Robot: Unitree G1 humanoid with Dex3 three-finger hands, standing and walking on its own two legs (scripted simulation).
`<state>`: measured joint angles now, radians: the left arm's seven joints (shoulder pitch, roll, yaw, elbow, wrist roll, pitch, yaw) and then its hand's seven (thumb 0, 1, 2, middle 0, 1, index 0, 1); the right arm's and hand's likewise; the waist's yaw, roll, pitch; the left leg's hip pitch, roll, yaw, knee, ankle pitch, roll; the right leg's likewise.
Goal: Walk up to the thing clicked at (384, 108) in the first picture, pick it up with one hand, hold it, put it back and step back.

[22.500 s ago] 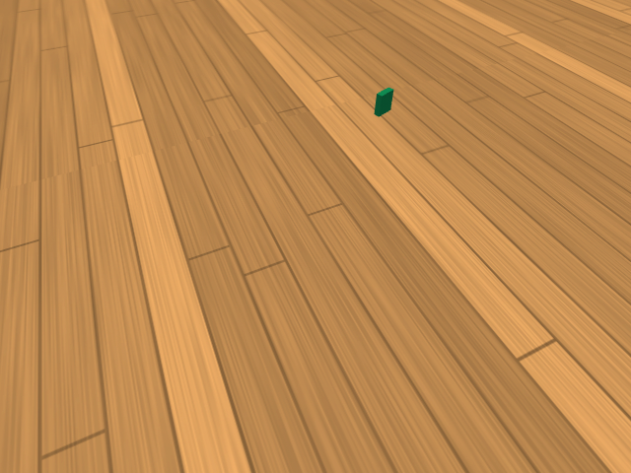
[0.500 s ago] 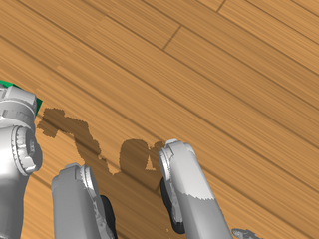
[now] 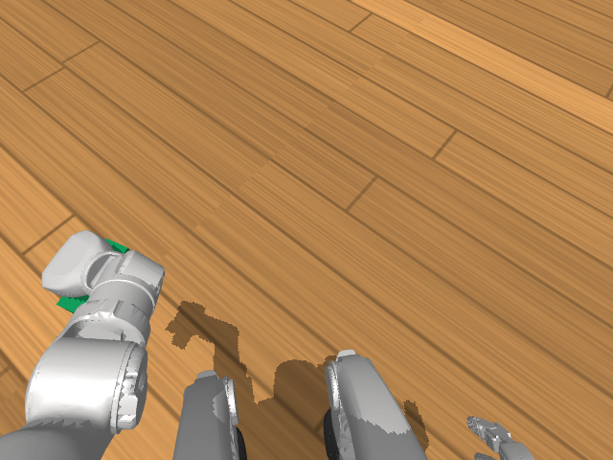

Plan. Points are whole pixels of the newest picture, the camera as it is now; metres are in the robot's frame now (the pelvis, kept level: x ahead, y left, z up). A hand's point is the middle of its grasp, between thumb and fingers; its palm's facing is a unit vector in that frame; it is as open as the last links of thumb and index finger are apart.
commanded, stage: lift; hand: left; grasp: from the side
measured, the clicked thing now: (113, 290) +0.40 +0.25 -0.12
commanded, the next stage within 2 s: hold in 0.66 s
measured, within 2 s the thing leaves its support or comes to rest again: neither
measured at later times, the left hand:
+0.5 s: hand (70, 249) +0.39 +0.23 +0.05, palm faces -0.18 -0.44 -0.88, open 7.2 cm
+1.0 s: hand (21, 240) +0.38 +0.25 +0.10, palm faces -0.19 -0.43 -0.88, open 7.2 cm
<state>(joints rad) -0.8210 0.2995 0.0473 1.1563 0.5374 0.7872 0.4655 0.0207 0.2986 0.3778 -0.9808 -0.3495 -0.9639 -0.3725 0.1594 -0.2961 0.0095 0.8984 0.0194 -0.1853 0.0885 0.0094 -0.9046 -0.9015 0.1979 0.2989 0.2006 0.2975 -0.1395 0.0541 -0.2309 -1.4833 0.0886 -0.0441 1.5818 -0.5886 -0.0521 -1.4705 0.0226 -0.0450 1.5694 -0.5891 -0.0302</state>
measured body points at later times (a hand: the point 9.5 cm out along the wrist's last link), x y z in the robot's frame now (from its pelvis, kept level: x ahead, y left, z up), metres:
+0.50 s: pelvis +0.04 +0.00 +0.12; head +0.13 -0.01 +0.56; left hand +0.40 +0.25 +0.10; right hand +0.11 -0.27 -0.02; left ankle +0.06 +0.15 -0.54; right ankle +0.07 -0.10 -0.54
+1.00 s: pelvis +0.05 +0.01 +0.16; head +0.11 +0.01 +0.60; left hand +0.39 +0.27 +0.15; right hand +0.14 -0.24 +0.02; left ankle +0.06 +0.15 -0.54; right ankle +0.07 -0.10 -0.54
